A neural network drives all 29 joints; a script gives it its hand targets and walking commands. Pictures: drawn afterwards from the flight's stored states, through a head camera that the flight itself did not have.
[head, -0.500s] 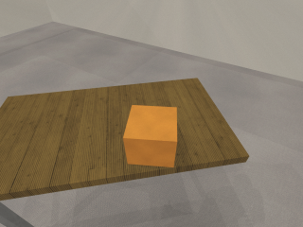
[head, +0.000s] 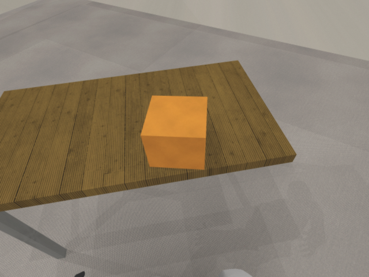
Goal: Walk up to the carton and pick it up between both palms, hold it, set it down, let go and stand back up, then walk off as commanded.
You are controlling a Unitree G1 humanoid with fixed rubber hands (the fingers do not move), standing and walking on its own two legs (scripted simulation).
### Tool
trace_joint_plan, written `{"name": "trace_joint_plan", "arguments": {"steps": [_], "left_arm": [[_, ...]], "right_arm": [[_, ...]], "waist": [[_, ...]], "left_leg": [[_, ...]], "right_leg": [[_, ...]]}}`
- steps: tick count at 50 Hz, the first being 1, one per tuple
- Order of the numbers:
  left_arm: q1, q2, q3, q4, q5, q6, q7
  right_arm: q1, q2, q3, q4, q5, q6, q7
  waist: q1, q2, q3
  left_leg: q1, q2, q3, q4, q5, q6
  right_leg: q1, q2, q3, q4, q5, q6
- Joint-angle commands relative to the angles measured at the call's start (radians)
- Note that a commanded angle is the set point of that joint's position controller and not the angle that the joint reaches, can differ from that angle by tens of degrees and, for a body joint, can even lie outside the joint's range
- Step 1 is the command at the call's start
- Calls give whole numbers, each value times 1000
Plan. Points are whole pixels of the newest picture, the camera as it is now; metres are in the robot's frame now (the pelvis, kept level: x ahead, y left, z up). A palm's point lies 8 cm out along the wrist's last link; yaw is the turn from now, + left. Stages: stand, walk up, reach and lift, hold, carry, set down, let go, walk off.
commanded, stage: walk off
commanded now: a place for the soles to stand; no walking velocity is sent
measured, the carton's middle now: (178, 132) +0.51 +0.01 -0.03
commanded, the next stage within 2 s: none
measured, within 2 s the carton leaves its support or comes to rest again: neither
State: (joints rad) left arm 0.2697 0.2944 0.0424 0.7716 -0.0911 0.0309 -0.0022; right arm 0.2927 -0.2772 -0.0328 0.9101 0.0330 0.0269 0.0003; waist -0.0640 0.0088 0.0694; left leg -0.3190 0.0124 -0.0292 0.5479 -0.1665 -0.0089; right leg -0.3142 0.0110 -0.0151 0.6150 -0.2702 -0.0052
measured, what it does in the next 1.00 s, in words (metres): walks backwards: left foot, then right foot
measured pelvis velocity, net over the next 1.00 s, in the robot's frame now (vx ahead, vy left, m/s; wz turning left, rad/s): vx -0.28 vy -0.05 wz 0.04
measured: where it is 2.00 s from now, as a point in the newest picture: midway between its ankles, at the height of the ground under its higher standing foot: outside the picture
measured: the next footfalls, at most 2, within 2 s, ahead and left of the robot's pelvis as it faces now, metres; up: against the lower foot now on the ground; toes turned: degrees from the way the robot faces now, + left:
left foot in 0.42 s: -0.11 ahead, +0.09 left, +0.00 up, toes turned -1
right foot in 0.82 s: -0.23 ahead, -0.11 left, +0.00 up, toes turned +8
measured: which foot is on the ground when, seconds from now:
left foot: down 0.00-0.06, up 0.08-0.40, down 0.42-0.82, up 0.84-1.00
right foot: down 0.00-0.44, up 0.46-0.80, down 0.82-1.00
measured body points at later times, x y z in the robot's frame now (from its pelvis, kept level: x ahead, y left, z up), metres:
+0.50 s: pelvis -0.17 +0.00 -0.04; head -0.12 +0.00 +0.41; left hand +0.01 +0.28 -0.14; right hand -0.13 -0.30 -0.17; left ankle -0.15 +0.09 -0.73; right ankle +0.02 -0.10 -0.70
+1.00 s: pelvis -0.28 -0.05 -0.03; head -0.23 -0.09 +0.41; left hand -0.22 +0.25 -0.13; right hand -0.20 -0.34 -0.18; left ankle -0.26 +0.09 -0.66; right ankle -0.27 -0.12 -0.73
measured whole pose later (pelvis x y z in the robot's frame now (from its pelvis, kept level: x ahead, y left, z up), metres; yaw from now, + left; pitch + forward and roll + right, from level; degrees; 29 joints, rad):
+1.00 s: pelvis -0.28 -0.05 -0.03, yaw +2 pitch -6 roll +3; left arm 0.26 0.30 0.07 0.79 -0.09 0.04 0.04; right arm 0.21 -0.34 -0.11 0.77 0.03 0.08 -0.02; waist -0.06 0.05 0.24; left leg -0.50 -0.16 -0.14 1.24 -0.48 0.02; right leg -0.31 0.08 0.05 0.88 -0.46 -0.08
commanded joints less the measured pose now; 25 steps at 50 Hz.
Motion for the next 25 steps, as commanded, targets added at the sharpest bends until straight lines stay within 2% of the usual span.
{"name": "trace_joint_plan", "arguments": {"steps": [1, 2, 3, 4, 5, 6, 7, 8, 9, 10, 11, 12, 13, 14, 15, 16, 17, 18, 19, 20, 21, 22, 23, 24, 25], "left_arm": [[115, 276, 127, 68, 117, -2, -3], [126, 304, 140, 76, 131, 4, -1], [158, 325, 139, 84, 141, -1, -2], [94, 359, 141, 77, 146, -9, -1], [2, 388, 140, 45, 137, -9, 11], [-107, 375, 145, 43, 126, -16, 21], [-135, 355, 139, 31, 130, -17, 26], [-200, 336, 145, -1, 133, -18, 31], [-207, 325, 143, -26, 125, -11, 36], [-206, 335, 146, -38, 128, -10, 41], [-206, 316, 143, -32, 126, -15, 44], [-212, 330, 142, -46, 127, -10, 45], [-199, 327, 142, -53, 123, -16, 44], [-198, 335, 140, -42, 124, -15, 48], [-199, 340, 144, -50, 132, -12, 43], [-236, 358, 151, -53, 129, -6, 48], [-232, 337, 134, -52, 133, 3, 44], [-209, 334, 133, -47, 135, 4, 42], [-234, 368, 145, -45, 137, 5, 49], [-225, 364, 146, -51, 136, 12, 46], [-253, 337, 133, -55, 133, 22, 42], [-289, 292, 124, -45, 129, 30, 44], [-317, 240, 114, -67, 122, 43, 40], [-271, 294, 133, -61, 123, 42, 49], [-190, 289, 118, -41, 109, 38, 43]], "right_arm": [[-235, -324, -74, -183, -81, -1, -26], [-260, -314, -68, -170, -68, 10, -30], [-215, -298, -66, -177, -66, 11, -33], [-181, -253, -65, -140, -42, 18, -37], [-120, -266, -75, -112, -45, 42, -40], [-34, -272, -83, -99, -46, 42, -39], [6, -278, -86, -88, -60, 46, -39], [19, -291, -85, -76, -63, 48, -31], [39, -310, -99, -68, -63, 42, -27], [69, -308, -95, -80, -58, 46, -20], [57, -303, -96, -81, -69, 43, -19], [85, -311, -100, -74, -68, 49, -20], [65, -323, -101, -74, -71, 45, -16], [48, -310, -97, -82, -75, 46, -12], [84, -293, -95, -75, -75, 45, -3], [106, -309, -109, -69, -74, 50, 2], [130, -305, -99, -66, -82, 50, 8], [113, -294, -103, -71, -84, 48, 9], [173, -306, -109, -29, -67, 50, 9], [218, -287, -109, -28, -78, 53, 15], [272, -297, -112, 7, -80, 47, 18], [302, -301, -112, 4, -98, 55, 19], [175, -400, -123, -56, -119, 51, 5], [-112, -430, -119, -150, -115, 37, -11], [-218, -392, -107, -171, -114, 25, -26]], "waist": [[156, 158, 28], [153, 109, 74], [161, -21, 83], [155, -252, 68], [119, -220, 67], [62, -201, 52], [41, -189, 90], [26, -127, 83], [34, -142, 56], [27, -195, 38], [38, -160, 41], [40, -211, 30], [57, -187, 12], [62, -173, 2], [53, -194, -70], [35, -253, -16], [50, -206, -52], [59, -231, -49], [24, -272, -37], [19, -251, -67], [-12, -158, -58], [-61, -33, -54], [-73, 293, 104], [19, 220, 197], [85, 154, 244]], "left_leg": [[-372, 206, -174, -184, -144, 207], [-406, 178, -161, -111, -229, 178], [-390, 97, -124, 41, -357, 144], [-279, -64, -11, 388, -429, 103], [-178, -148, -50, 625, -403, 73], [-138, -134, -144, 690, -352, 81], [-128, -131, -141, 739, -317, 71], [-142, -142, -141, 747, -282, 63], [-111, -130, -101, 786, -267, 53], [-150, -141, -93, 780, -272, 49], [-134, -144, -99, 788, -269, 47], [-147, -137, -95, 794, -284, 43], [-158, -125, -76, 723, -269, 50], [-138, -102, -93, 669, -306, 52], [-56, -88, -54, 595, -332, 65], [-20, -54, -68, 603, -322, 65], [-21, -66, -44, 473, -401, 70], [34, -36, -34, 429, -395, 77], [91, -17, -52, 351, -397, 89], [150, -24, -24, 297, -375, 98], [170, -12, -69, 169, -395, 90], [103, 10, -162, 40, -446, 118], [-290, 278, -667, -403, -816, 182], [-507, 308, -740, -493, -857, 169], [-502, 260, -631, -452, -671, 141]], "right_leg": [[226, -4, 40, 195, -126, -31], [166, -41, 74, 120, -156, -23], [132, -115, 165, -46, -182, -20], [-51, -261, 366, -331, -268, -81], [-188, -379, 520, -483, -403, -107], [-218, -364, 446, -451, -373, -137], [-249, -334, 407, -451, -362, -111], [-209, -306, 370, -399, -312, -124], [-207, -301, 333, -381, -261, -146], [-174, -306, 357, -389, -356, -126], [-134, -316, 361, -382, -295, -151], [-132, -335, 379, -372, -315, -160], [-73, -331, 391, -390, -366, -152], [-73, -351, 381, -368, -323, -193], [-83, -339, 339, -374, -321, -198], [-148, -370, 338, -397, -344, -217], [-111, -366, 343, -384, -363, -188], [-135, -352, 293, -388, -325, -190], [-191, -361, 298, -375, -317, -187], [-233, -360, 299, -366, -364, -177], [-268, -279, 205, -210, -384, -115], [-334, -115, 134, 84, -407, -48], [-344, 157, 44, 586, -325, 7], [-249, 186, 209, 739, -277, 21], [-205, 179, 224, 732, -211, 14]]}}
